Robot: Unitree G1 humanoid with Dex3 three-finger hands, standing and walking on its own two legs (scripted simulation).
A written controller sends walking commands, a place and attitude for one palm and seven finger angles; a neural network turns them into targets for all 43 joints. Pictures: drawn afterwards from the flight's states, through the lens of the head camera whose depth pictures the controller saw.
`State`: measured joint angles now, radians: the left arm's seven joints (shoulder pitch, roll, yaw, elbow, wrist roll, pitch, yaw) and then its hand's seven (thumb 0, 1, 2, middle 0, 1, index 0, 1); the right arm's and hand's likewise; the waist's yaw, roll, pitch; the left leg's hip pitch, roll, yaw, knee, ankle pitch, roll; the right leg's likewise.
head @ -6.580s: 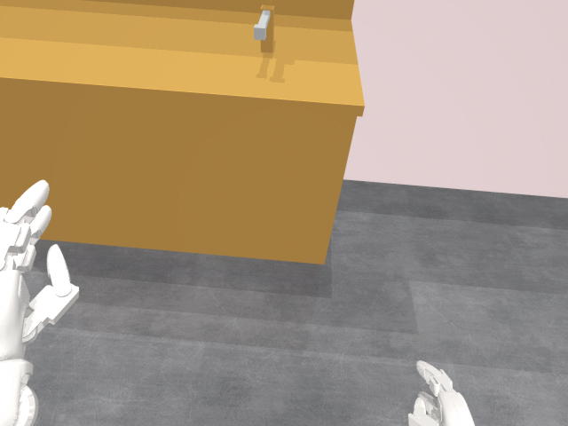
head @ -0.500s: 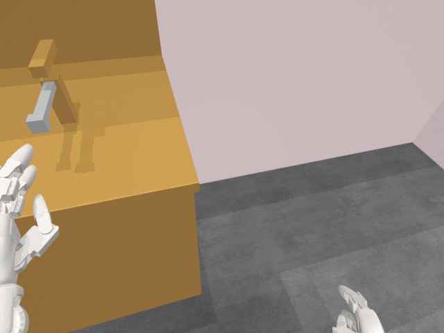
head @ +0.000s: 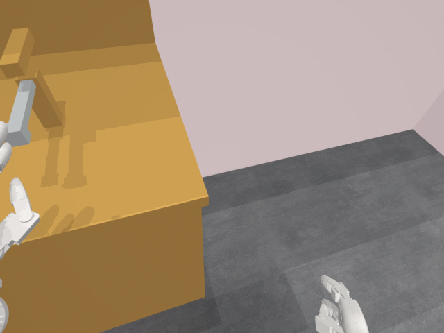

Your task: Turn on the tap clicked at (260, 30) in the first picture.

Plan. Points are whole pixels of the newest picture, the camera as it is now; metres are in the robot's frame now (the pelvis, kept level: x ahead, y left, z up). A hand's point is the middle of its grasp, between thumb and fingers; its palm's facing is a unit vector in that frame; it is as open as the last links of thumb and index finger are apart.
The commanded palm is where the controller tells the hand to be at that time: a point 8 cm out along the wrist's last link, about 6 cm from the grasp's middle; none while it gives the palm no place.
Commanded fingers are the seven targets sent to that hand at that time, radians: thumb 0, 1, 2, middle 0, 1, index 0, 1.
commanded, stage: come to a stop and stand still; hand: left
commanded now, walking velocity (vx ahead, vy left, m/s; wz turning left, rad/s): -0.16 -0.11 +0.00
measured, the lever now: (15, 134) +0.35 +0.36 +0.18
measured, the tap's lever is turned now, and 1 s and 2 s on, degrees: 0 0 0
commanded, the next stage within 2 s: look again from close up in 1.14 s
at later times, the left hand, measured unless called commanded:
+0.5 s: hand (44, 183) +0.26 +0.26 +0.18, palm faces +0.38 -0.86 -0.36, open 7.4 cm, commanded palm +0.20 +0.29 +0.20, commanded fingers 0.00 0.90 0.90 -0.20 -0.30 -0.20 -0.30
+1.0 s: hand (20, 215) +0.22 +0.28 +0.17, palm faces +0.32 -0.86 -0.39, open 7.4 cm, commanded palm +0.16 +0.31 +0.20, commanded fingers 0.00 0.90 0.90 -0.20 -0.30 -0.20 -0.30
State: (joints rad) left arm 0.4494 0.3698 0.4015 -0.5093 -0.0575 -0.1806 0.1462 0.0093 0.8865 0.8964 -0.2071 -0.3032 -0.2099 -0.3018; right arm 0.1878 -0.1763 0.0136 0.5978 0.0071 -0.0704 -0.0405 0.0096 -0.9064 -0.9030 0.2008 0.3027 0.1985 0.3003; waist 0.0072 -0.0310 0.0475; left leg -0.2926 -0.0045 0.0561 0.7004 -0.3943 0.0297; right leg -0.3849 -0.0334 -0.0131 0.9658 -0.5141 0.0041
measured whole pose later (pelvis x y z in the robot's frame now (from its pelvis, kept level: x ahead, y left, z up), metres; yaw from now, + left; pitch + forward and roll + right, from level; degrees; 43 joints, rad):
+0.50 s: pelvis +0.03 +0.02 +0.03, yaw -2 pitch +0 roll -1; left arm 0.45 0.36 0.34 -0.53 -0.06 -0.09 0.15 0.01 0.89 0.90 -0.23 -0.31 -0.21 -0.30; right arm 0.13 -0.18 0.03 0.55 0.00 -0.06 -0.07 0.01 -0.91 -0.90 0.20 0.30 0.20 0.30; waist 0.02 -0.02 0.04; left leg -0.22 0.01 0.02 0.45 -0.24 0.01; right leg -0.19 0.02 -0.04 0.41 -0.23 -0.02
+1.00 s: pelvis -0.01 +0.04 +0.02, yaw -3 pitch -2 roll -1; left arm 0.40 0.38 0.35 -0.40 -0.03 -0.19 0.09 0.01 0.88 0.90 -0.21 -0.30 -0.22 -0.30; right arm 0.29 -0.22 0.01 0.59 0.01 -0.12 -0.06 0.01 -0.91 -0.90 0.20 0.30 0.20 0.30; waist 0.01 -0.03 0.06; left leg -0.26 0.01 0.05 0.47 -0.19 0.03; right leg -0.24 0.02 -0.01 0.44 -0.21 0.00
